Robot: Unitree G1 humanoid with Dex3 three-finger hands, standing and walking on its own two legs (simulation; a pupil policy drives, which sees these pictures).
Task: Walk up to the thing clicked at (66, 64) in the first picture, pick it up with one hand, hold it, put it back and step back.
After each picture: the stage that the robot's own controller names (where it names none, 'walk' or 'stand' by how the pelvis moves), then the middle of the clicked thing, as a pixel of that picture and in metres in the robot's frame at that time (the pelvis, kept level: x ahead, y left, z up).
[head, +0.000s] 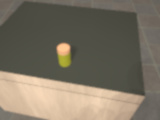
stand; (64, 55) +0.61 +0.10 -0.11
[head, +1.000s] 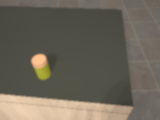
walk; (41, 67) +0.50 +0.22 -0.09
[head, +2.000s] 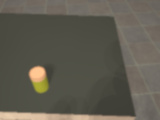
stand; (39, 80) +0.44 +0.21 -0.11
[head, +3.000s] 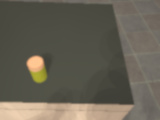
stand; (37, 69) +0.46 +0.20 -0.10
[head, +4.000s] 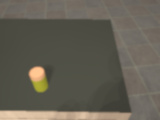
stand; (39, 79) +0.47 +0.22 -0.11
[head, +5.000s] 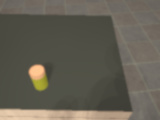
stand; (39, 78) +0.46 +0.21 -0.12
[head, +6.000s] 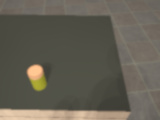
stand; (37, 78) +0.46 +0.22 -0.11
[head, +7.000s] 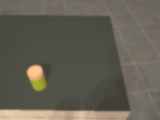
stand; (37, 78) +0.46 +0.22 -0.12
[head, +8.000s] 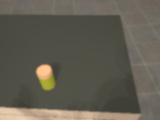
rise first; (46, 77) +0.46 +0.20 -0.11
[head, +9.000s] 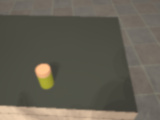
go down; (45, 76) +0.47 +0.20 -0.11
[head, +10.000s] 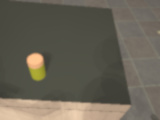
go down; (36, 67) +0.49 +0.19 -0.09
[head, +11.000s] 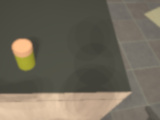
go down; (24, 55) +0.48 +0.19 -0.04
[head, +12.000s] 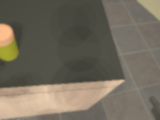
close in; (5, 43) +0.49 +0.20 -0.01
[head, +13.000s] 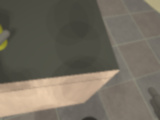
close; out of the picture +0.52 +0.20 +0.02
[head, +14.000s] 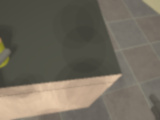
lift; out of the picture +0.47 +0.22 +0.01
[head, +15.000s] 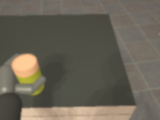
lift; (29, 75) +0.33 +0.17 +0.12
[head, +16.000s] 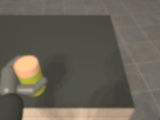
hold; (31, 76) +0.33 +0.17 +0.11
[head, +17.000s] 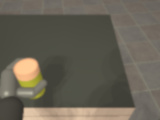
hold; (30, 79) +0.32 +0.17 +0.10
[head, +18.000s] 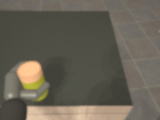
hold; (33, 81) +0.33 +0.16 +0.08
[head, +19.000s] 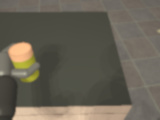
crouch; (25, 63) +0.39 +0.19 +0.10
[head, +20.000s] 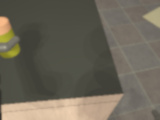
lower; (4, 38) +0.47 +0.22 +0.11
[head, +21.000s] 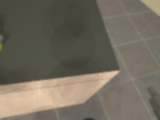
lower; out of the picture +0.51 +0.22 +0.01
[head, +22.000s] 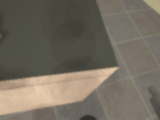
lower; out of the picture +0.51 +0.22 +0.02
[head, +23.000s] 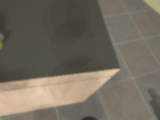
lower; out of the picture +0.51 +0.22 +0.02
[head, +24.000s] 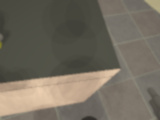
lower; out of the picture +0.51 +0.22 +0.02
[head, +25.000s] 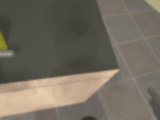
open; out of the picture +0.50 +0.20 +0.01
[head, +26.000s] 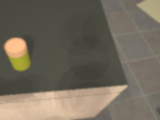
sink last; (18, 55) +0.47 +0.19 -0.03
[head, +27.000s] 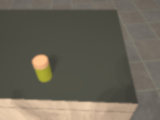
stand; (42, 68) +0.49 +0.20 -0.05
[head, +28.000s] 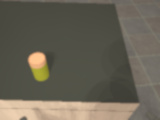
stand; (39, 67) +0.47 +0.19 -0.04
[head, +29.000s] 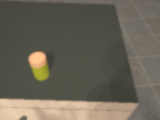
stand; (39, 66) +0.47 +0.19 -0.04
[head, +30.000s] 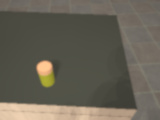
stand; (46, 74) +0.48 +0.18 -0.10
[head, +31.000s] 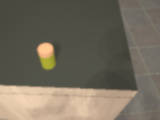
walk; (47, 56) +0.52 +0.16 -0.09
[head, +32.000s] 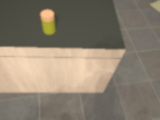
walk; (48, 22) +0.72 +0.18 -0.10
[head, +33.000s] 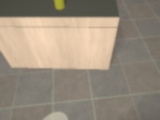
walk; out of the picture +1.06 +0.20 -0.09
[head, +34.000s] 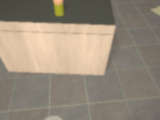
stand; (58, 7) +1.08 +0.18 -0.11
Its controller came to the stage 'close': yes
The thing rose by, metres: 0.22
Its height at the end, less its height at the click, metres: +0.00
